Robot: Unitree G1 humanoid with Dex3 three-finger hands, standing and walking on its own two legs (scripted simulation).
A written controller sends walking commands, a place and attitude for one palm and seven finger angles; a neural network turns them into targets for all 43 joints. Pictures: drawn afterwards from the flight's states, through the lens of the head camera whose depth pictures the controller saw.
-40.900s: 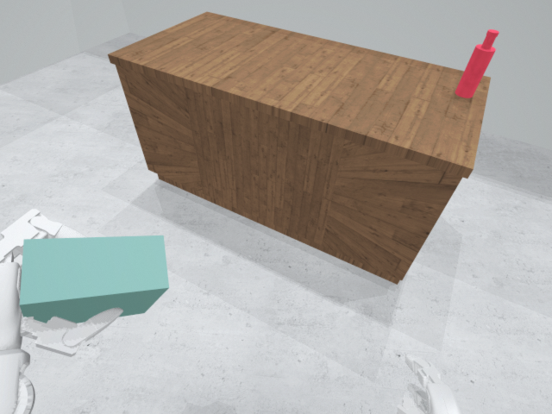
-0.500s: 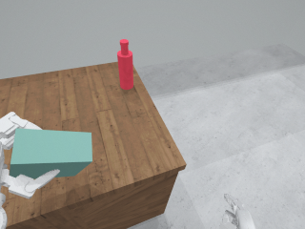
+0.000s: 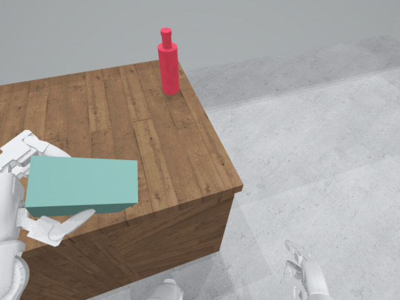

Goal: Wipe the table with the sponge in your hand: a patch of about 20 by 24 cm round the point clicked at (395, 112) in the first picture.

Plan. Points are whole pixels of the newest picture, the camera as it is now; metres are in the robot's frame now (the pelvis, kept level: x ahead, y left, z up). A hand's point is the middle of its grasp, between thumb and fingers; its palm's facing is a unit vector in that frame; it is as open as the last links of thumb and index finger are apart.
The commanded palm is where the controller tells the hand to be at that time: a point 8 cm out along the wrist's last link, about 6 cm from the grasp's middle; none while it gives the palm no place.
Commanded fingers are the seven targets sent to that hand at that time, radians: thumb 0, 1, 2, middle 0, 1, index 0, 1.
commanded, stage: step back with the hand held close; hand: left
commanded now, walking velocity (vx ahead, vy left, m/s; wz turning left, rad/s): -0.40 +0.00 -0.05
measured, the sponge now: (98, 189) +0.24 +0.18 +0.16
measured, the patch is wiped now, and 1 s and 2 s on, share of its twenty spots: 1.00 1.00 1.00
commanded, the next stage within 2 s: stop stepping back and stand still in 0.30 s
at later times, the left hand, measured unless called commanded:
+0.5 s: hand out of the picture +0.09 +0.21 +0.19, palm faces +0.36 -0.82 -0.44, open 10.1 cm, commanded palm +0.04 +0.26 +0.19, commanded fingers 0.00 0.10 1.30 -1.20 -1.60 -1.20 -1.60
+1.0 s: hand out of the picture -0.04 +0.22 +0.19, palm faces +0.47 -0.79 -0.39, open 10.1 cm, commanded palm -0.09 +0.25 +0.19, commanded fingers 0.00 0.10 1.30 -1.20 -1.60 -1.20 -1.60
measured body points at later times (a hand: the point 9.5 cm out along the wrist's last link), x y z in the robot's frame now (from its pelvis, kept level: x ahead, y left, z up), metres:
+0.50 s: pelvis -0.12 -0.01 +0.00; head -0.10 -0.01 +0.45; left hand +0.07 +0.26 +0.21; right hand +0.06 -0.23 -0.09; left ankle -0.08 +0.15 -0.72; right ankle -0.07 -0.11 -0.72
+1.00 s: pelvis -0.24 -0.04 +0.00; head -0.28 -0.05 +0.44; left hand -0.07 +0.26 +0.21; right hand -0.11 -0.28 -0.10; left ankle -0.31 +0.10 -0.72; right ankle -0.20 -0.13 -0.71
